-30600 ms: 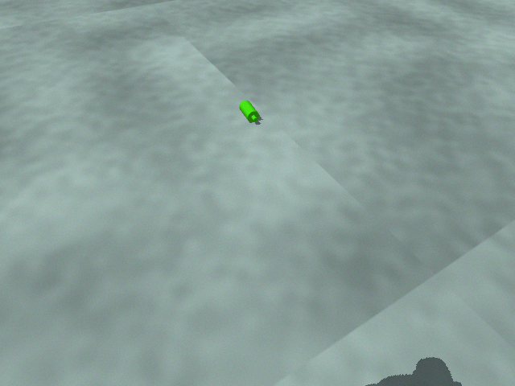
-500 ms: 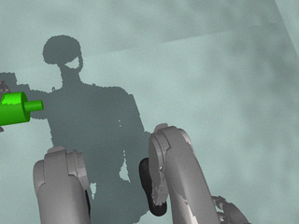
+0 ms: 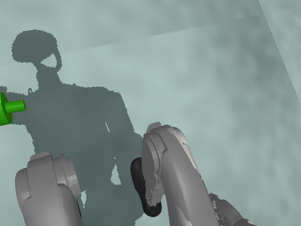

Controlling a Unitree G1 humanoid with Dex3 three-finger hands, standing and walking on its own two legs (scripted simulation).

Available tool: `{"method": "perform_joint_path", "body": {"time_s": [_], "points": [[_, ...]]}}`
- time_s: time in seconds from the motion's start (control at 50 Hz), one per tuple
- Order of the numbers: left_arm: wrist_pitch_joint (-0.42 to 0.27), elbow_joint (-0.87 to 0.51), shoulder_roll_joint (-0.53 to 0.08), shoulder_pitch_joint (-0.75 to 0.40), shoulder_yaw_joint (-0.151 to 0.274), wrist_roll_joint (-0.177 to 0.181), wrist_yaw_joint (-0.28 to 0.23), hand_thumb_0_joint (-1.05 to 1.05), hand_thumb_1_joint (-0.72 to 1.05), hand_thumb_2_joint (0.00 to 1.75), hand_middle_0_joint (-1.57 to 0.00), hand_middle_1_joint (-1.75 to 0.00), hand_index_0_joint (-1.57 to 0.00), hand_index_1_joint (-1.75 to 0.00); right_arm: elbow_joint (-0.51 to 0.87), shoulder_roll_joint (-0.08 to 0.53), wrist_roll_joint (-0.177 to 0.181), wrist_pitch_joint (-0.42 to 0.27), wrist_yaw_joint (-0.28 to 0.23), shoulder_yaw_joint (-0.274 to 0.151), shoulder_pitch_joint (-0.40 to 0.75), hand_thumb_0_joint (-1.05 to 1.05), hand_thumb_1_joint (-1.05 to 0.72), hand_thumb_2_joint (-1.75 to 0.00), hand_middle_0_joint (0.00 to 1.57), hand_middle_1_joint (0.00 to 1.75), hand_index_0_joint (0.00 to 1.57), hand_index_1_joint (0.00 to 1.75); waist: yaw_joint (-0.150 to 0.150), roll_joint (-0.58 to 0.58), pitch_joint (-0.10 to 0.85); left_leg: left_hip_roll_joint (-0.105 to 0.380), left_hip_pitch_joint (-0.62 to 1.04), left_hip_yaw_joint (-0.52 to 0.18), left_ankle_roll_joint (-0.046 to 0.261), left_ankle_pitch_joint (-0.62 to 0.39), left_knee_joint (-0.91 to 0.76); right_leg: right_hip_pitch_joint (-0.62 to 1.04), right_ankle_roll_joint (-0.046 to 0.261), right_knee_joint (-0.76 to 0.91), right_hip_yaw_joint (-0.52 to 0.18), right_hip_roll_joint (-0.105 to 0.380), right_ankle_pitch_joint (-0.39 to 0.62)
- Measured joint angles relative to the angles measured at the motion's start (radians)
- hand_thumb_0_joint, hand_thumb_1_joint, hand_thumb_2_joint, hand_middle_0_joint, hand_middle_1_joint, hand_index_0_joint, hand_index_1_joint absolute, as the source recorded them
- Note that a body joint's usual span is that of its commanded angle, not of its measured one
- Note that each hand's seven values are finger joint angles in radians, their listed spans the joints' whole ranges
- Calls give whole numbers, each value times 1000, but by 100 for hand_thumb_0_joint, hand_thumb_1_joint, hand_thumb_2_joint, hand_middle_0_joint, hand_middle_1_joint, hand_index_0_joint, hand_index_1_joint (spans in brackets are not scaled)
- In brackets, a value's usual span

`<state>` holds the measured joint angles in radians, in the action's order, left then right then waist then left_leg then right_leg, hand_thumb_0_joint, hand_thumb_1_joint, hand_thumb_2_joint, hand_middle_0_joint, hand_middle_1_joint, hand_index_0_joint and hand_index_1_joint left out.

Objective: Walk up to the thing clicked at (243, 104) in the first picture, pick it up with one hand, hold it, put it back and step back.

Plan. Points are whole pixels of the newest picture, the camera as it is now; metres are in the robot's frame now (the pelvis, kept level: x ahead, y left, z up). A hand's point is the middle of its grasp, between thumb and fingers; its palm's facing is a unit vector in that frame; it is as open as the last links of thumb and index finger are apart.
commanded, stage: rest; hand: left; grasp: from above
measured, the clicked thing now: out of the picture +0.43 +0.31 -0.25
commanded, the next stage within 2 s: open in 0.36 s
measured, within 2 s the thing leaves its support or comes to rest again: rests again in 0.86 s
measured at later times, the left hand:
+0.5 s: hand out of the picture +0.42 +0.33 -0.23, palm faces -0.46 -0.13 -0.88, open 11.0 cm
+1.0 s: hand out of the picture +0.43 +0.33 -0.23, palm faces -0.45 -0.13 -0.88, open 13.0 cm
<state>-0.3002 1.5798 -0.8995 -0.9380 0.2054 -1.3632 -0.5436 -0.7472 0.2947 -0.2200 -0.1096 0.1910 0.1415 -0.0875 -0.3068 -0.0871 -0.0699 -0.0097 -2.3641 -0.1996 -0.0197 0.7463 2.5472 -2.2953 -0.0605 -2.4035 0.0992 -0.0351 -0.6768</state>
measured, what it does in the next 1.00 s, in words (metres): stands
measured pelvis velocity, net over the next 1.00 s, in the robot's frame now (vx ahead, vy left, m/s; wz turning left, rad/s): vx -0.01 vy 0.01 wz -0.04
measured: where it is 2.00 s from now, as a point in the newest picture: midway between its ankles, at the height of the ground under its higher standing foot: (113, 214)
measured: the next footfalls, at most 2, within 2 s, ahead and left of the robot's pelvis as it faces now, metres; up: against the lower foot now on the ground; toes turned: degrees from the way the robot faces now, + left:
none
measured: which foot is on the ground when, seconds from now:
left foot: down 0.00-1.00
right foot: down 0.00-1.00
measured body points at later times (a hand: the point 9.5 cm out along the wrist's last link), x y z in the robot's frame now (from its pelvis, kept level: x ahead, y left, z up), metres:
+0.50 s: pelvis +0.00 +0.00 +0.00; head +0.26 +0.12 +0.34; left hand +0.44 +0.34 -0.18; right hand +0.06 -0.26 -0.07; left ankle +0.06 +0.13 -0.27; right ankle +0.10 -0.13 -0.27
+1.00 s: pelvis -0.01 +0.01 +0.00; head +0.26 +0.12 +0.34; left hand +0.45 +0.34 -0.18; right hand +0.05 -0.26 -0.06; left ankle +0.06 +0.13 -0.27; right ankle +0.10 -0.13 -0.27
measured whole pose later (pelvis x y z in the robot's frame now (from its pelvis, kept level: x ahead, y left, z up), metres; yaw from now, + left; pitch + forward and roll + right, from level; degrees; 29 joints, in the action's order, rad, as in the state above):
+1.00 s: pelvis -0.01 +0.01 +0.00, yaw -2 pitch +29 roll -14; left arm -0.29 1.71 -1.00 -1.01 0.15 -1.34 -0.59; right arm -0.70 0.33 -0.25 -0.19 0.23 0.23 -0.09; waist -0.35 -0.11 -0.11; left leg -0.01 -2.35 -0.24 -0.01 0.73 2.57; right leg -2.26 -0.07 -2.38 0.13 -0.05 -0.65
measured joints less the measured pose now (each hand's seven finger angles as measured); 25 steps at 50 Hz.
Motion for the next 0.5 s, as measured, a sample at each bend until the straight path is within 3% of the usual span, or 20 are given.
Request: {"method": "perform_joint_path", "body": {"time_s": [0.22, 0.3, 0.5], "points": [[2, 31, -36, -7, 6, -6, -21, 0, -15, 57, -60, -57, -64, -58, 17, 13, -19, -33, 15, 22, 5, 0, -89, -90, 20, 30, 20, 30, -14, -15, -23, -2, -2, -11, 7, -3, 19, 9, -1, -5, 10, -3, 6], [6, 55, -44, -25, -21, 1, -21, -1, -15, 57, -61, -57, -65, -58, 18, 20, -22, -42, 23, 36, 5, 0, -89, -90, 20, 30, 20, 30, -15, -15, -26, -2, -2, -15, 9, -5, 24, 13, -3, -6, 13, -5, 7], [-3, 100, -72, -39, -28, -2, -40, -1, -15, 58, -60, -58, -64, -58, 27, 21, -28, -54, 30, 68, 7, 0, -89, -90, 20, 30, 20, 30, -26, -21, -33, 1, 6, -26, 12, -4, 26, 24, -8, 4, 22, -9, 13]]}}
